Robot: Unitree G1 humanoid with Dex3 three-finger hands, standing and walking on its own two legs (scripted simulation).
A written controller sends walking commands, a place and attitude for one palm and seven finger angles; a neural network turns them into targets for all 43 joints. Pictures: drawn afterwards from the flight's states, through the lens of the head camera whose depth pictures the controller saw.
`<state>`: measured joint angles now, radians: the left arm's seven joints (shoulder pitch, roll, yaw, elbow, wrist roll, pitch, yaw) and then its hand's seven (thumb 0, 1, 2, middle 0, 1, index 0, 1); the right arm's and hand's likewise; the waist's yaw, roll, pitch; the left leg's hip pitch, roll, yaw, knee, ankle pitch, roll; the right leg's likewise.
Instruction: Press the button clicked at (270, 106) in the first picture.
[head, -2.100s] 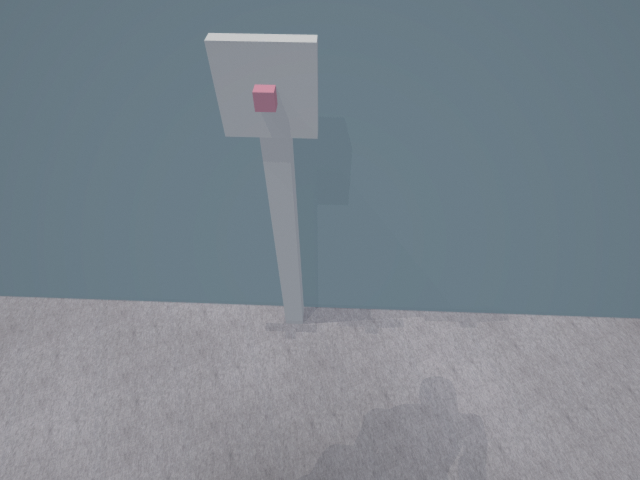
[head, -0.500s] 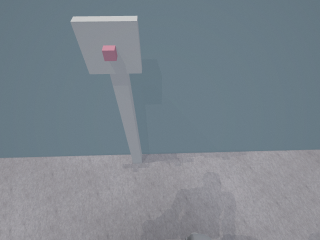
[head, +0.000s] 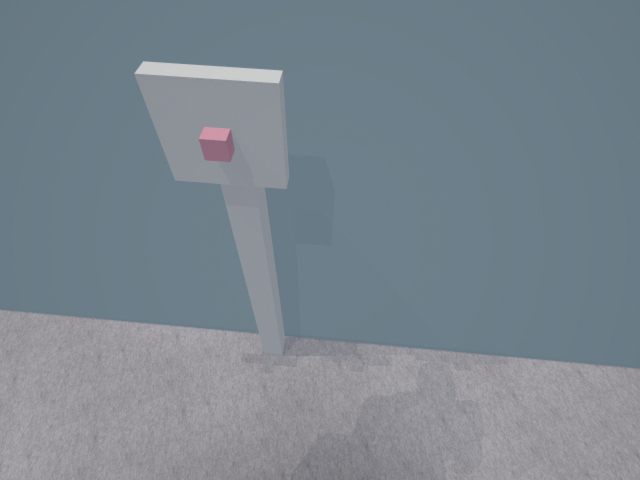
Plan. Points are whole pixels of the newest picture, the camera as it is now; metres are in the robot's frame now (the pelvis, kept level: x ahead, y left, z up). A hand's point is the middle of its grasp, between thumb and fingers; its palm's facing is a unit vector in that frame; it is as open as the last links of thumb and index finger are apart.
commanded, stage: come to a stop and stand still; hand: left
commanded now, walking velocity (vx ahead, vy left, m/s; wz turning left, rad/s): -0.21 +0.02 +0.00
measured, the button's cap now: (218, 143) +0.51 +0.19 +0.13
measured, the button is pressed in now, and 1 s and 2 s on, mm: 0 0 0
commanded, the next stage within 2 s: look again from close up in 0.80 s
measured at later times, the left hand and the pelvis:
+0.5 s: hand out of the picture +0.03 +0.20 -0.18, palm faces -0.03 -0.97 -0.24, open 7.4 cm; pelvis -0.03 +0.01 -0.01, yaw -2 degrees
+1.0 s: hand out of the picture -0.05 +0.17 -0.17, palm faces -0.05 -0.98 -0.20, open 7.4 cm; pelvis -0.04 +0.01 +0.00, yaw -3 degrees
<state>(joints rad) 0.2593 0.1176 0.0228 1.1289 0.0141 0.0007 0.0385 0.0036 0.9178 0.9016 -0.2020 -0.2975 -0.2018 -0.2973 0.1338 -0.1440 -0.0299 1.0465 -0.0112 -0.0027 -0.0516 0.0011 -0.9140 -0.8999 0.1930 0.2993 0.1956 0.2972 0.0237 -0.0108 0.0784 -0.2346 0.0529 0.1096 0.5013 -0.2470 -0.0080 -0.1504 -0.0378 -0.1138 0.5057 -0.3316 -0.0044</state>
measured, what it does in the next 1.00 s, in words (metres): stands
